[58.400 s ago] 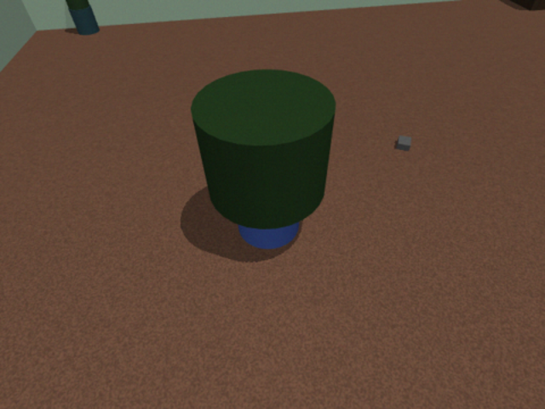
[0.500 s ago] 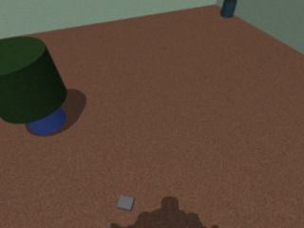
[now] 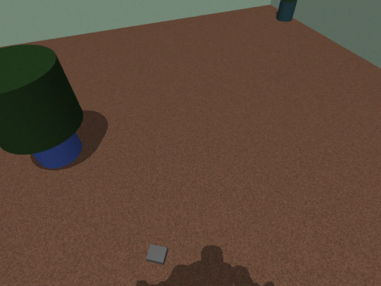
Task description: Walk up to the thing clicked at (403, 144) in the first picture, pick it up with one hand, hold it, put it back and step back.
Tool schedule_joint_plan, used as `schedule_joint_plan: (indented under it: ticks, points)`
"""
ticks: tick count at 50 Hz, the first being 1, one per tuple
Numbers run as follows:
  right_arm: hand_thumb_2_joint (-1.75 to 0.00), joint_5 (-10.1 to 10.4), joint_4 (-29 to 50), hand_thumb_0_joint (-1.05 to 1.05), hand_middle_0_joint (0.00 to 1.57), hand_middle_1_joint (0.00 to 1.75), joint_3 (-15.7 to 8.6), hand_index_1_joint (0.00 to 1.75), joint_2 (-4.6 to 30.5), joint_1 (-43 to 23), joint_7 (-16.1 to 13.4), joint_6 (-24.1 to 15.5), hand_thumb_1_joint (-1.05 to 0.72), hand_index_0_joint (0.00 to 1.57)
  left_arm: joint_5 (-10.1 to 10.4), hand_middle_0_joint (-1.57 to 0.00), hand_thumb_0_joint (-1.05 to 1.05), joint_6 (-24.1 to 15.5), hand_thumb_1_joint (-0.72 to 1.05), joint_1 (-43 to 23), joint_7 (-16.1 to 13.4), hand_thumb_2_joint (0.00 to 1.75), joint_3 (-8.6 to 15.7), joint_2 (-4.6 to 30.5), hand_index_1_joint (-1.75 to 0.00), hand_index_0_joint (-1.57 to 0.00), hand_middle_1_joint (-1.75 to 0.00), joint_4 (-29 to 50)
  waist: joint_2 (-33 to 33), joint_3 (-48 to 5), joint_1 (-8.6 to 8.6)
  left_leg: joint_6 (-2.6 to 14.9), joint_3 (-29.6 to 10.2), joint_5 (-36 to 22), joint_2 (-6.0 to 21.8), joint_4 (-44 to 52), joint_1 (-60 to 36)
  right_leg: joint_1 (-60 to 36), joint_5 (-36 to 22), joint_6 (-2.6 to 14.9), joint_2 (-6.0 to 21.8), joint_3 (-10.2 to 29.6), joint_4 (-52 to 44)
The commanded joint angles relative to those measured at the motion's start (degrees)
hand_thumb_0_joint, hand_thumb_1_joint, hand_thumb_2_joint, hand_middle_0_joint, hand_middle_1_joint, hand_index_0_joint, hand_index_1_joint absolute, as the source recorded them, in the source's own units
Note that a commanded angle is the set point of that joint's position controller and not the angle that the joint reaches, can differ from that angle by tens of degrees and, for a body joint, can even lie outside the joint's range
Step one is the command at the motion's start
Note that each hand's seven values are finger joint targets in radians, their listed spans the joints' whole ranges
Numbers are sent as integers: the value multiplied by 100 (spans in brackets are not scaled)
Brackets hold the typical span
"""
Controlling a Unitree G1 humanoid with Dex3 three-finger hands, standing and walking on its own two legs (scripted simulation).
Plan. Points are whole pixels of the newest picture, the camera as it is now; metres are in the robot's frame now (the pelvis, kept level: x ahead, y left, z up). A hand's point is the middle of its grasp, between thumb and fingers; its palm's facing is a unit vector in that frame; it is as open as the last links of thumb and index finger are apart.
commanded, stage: stand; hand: left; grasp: from above
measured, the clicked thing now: (157, 254) +0.42 +0.22 -0.76
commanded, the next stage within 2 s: step back in 0.44 s
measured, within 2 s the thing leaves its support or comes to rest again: neither
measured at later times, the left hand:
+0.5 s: hand out of the picture +0.08 +0.25 -0.16, palm faces +0.03 -0.94 -0.35, open 7.4 cm
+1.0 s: hand out of the picture +0.04 +0.30 -0.18, palm faces -0.08 -0.93 -0.37, open 7.4 cm
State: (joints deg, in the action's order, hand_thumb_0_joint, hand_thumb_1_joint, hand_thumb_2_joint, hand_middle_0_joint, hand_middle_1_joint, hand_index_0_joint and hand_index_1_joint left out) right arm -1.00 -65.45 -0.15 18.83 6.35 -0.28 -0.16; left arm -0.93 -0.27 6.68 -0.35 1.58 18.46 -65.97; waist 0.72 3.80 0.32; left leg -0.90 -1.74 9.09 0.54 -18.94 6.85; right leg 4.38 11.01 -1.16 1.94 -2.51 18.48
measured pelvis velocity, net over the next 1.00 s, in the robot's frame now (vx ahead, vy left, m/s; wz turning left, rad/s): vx -0.08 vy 0.04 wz -0.03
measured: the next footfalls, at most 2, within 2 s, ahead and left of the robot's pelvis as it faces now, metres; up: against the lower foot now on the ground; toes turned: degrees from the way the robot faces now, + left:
right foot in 1.14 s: -0.10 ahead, -0.09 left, +0.00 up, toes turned -1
left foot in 1.52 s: -0.19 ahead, +0.16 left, +0.00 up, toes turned -2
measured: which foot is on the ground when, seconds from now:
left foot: down 0.00-1.00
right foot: down 0.00-0.74, up 0.76-1.00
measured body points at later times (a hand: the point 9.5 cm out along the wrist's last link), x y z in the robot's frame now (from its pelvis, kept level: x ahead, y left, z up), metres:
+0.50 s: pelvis +0.00 +0.00 +0.00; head +0.02 -0.01 +0.45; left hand +0.08 +0.30 -0.13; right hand +0.08 -0.30 -0.14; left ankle +0.02 +0.13 -0.75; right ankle -0.01 -0.13 -0.75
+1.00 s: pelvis -0.08 +0.04 -0.02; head +0.01 +0.06 +0.42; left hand +0.05 +0.35 -0.16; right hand -0.01 -0.27 -0.14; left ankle -0.04 +0.13 -0.75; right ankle -0.12 -0.09 -0.69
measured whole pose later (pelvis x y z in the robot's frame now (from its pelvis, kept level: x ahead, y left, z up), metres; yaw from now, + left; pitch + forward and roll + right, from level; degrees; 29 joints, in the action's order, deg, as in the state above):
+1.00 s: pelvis -0.08 +0.04 -0.02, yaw -2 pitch -1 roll -1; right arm -1.5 -51.0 -2.5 19.8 7.2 -1.0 1.7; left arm -0.3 3.4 4.2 -1.6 3.3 22.1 -51.7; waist -1.9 12.6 -1.4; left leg 3.5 2.3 14.5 -1.1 -33.7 18.4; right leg 23.2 29.5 -0.7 -5.0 7.5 60.7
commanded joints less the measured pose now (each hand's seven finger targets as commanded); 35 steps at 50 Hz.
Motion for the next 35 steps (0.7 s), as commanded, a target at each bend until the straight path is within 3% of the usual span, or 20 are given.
schedule_joint_plan:
  ticks: [1, 20, 21, 22, 23, 25, 27, 29, 30, 31, 32, 33, 34, 35]
  points:
    - [-90, 7, 333, 0, 20, 30, -217, 30, 1152, -255, -62, -158, -90, 20, 8, -20, 0, -128, 90, -249, -51, 90, 212, 1204, -30, -20, -30, 380, -53, -491, 0, 207, -502, -750, 632, 255, -63, -9, -466, 177, 591, 494, -328]
    - [-90, 8, 330, 0, 20, 30, -182, 30, 1200, -195, -64, -144, -90, 20, 15, -20, 0, -127, 90, -203, -48, 90, 182, 1253, -30, -20, -30, 401, -116, -463, -10, 189, -493, -838, 614, 237, 5, -38, -660, 170, 602, 485, -307]
    - [-90, 11, 339, 0, 20, 30, -180, 30, 1218, -167, -64, -149, -90, 20, 18, -20, 0, -128, 90, -223, -49, 90, 184, 1255, -30, -20, -30, 420, -96, -480, -17, 180, -483, -936, 627, 245, -8, -79, -738, 176, 609, 479, -277]
    - [-90, 95, 483, 0, 20, 30, -316, 30, 1560, -370, -19, -52, -90, 20, 147, -20, 0, -73, 90, -289, -71, 90, 456, 1703, -30, -20, -30, 520, -178, 140, -36, 314, -539, -1849, 521, -383, 493, 340, -1678, 247, 550, 538, 185]
    - [-90, 139, 597, 0, 20, 30, -332, 30, 1502, -340, -12, -15, -90, 20, 164, -20, 0, -54, 90, -162, -96, 90, 472, 1676, -30, -20, -30, 594, -155, -91, -36, 349, -425, -2095, 509, -643, 379, 297, -1945, 333, 580, 468, 316]
    - [-90, 184, 715, 0, 20, 30, -351, 30, 1417, -256, 2, 31, -90, 20, 162, -20, 0, -34, 90, -128, -110, 90, 493, 1654, -30, -20, -30, 739, -287, -423, -66, 366, -270, -1988, 354, -1128, 306, 222, -2268, 545, 724, 558, 381]
    - [-90, 169, 819, 0, 20, 30, -404, 30, 1389, -106, 16, 101, -90, 20, 136, -20, 0, 4, 90, -325, -104, 90, 533, 1701, -30, -20, -30, 968, -520, -701, -126, 320, -77, -1430, 98, -1643, 449, 248, -2282, 841, 1043, 848, 376]
    - [-90, 141, 899, 0, 20, 30, -452, 30, 1331, 51, 39, 193, -90, 20, 58, -20, 0, 45, 90, -640, -117, 90, 569, 1783, -30, -20, -30, 1231, -910, -756, -189, 277, 54, 445, -212, -2469, 558, 577, -2235, 1260, 1586, 1218, 284]
    - [-90, 111, 983, 0, 20, 30, -485, 30, 1368, 161, 67, 245, -90, 20, 8, -20, 0, 59, 90, -789, -121, 90, 579, 1831, -30, -20, -30, 1368, -1123, -743, -203, 336, -26, 1478, -298, -3000, 639, 839, -2136, 1448, 1835, 1381, 283]
    - [-90, 94, 1030, 0, 20, 30, -496, 30, 1359, 322, 95, 279, -90, 20, -48, -20, 0, 72, 90, -877, -122, 90, 586, 1864, -30, -20, -30, 1469, -1218, -675, -248, 374, -152, 1893, -195, -3122, 628, 1116, -1934, 1516, 1935, 1417, 342]
    - [-90, 100, 1069, 0, 20, 30, -520, 30, 1381, 444, 121, 288, -90, 20, -69, -20, 0, 91, 90, -1023, -119, 90, 586, 1875, -30, -20, -30, 1554, -1238, -570, -330, 406, -243, 1936, -102, -3028, 562, 1374, -1732, 1446, 1906, 1316, 456]
    - [-90, 118, 1081, 0, 20, 30, -537, 30, 1369, 526, 136, 269, -90, 20, -65, -20, 0, 104, 90, -1107, -118, 90, 573, 1829, -30, -20, -30, 1616, -1204, -534, -379, 421, -222, 1634, -55, -2666, 586, 1286, -1684, 1273, 1690, 1081, 697]
    - [-90, 120, 1084, 0, 20, 30, -536, 30, 1336, 635, 135, 230, -90, 20, -49, -20, 0, 120, 90, -1143, -118, 90, 542, 1760, -30, -20, -30, 1671, -1108, -551, -410, 406, -133, 894, -6, -1959, 662, 1029, -1668, 1019, 1412, 868, 1117]
    - [-90, 79, 1116, 0, 20, 30, -568, 30, 1426, 540, 106, 177, -90, 20, 2, -20, 0, 169, 90, -999, -100, 90, 499, 1605, -30, -20, -30, 1678, -511, -492, -324, 407, -290, -832, 238, -1078, 752, 937, -1224, 723, 902, 524, 1699]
